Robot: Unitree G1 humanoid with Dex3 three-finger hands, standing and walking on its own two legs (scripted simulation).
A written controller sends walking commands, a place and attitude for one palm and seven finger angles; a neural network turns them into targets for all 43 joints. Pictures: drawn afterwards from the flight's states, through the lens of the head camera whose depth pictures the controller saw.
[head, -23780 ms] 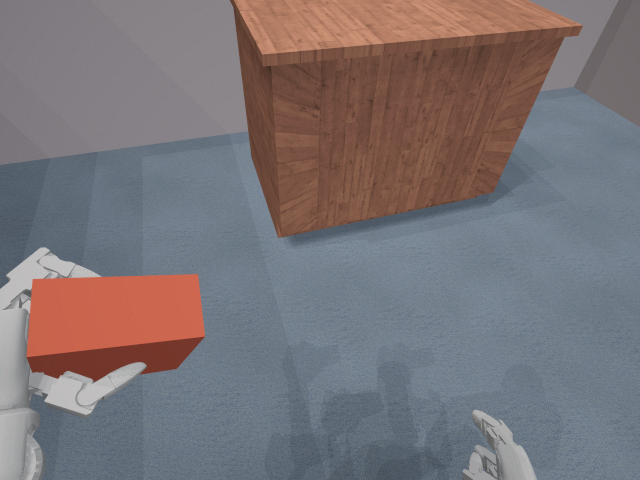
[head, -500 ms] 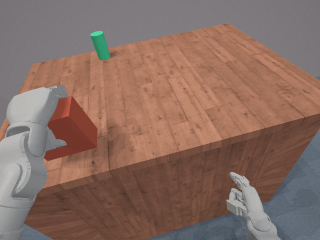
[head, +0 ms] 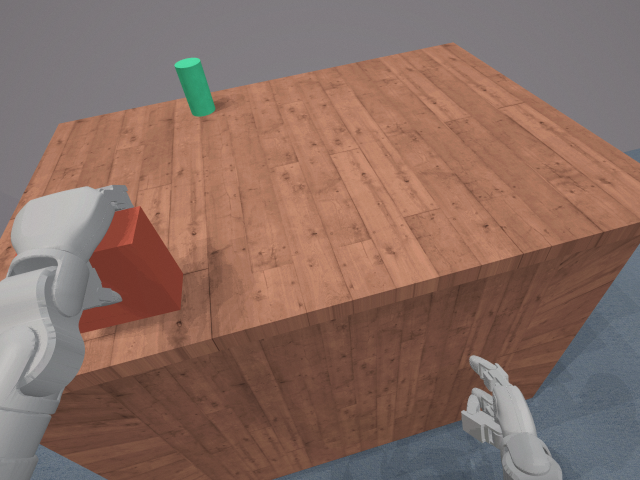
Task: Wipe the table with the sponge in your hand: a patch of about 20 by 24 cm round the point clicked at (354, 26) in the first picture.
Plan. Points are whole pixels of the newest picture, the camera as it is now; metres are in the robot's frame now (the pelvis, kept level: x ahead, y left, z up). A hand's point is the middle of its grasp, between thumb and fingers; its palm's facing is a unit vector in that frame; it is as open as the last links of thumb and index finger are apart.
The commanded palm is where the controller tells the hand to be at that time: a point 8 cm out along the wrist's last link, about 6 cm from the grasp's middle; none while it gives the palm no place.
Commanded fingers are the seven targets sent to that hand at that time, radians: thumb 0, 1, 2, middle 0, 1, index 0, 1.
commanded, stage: move the sponge above the wiping area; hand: left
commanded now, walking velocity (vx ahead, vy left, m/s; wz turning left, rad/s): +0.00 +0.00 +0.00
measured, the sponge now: (117, 283) +0.27 +0.31 +0.13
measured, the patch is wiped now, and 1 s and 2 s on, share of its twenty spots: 0.00 0.00 0.00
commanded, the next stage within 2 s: none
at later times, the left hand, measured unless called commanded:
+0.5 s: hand (74, 255) +0.27 +0.33 +0.18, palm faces +0.09 -0.01 -1.00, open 10.3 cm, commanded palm +0.23 +0.33 +0.26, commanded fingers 0.00 0.10 1.30 -1.20 -1.60 -1.20 -1.60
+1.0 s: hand (60, 252) +0.27 +0.35 +0.19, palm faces +0.11 -0.03 -0.99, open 10.3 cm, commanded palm +0.23 +0.33 +0.26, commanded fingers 0.00 0.10 1.30 -1.20 -1.60 -1.20 -1.60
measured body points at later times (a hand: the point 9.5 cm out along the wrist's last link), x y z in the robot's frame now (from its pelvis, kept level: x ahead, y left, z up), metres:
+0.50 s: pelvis -0.01 +0.00 +0.00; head -0.01 -0.04 +0.45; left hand +0.26 +0.33 +0.23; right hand +0.24 -0.20 -0.09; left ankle +0.00 +0.13 -0.74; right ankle +0.02 -0.08 -0.74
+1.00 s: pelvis +0.00 +0.02 +0.00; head -0.01 -0.02 +0.45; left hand +0.26 +0.34 +0.24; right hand +0.26 -0.16 -0.07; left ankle +0.00 +0.13 -0.74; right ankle +0.02 -0.08 -0.74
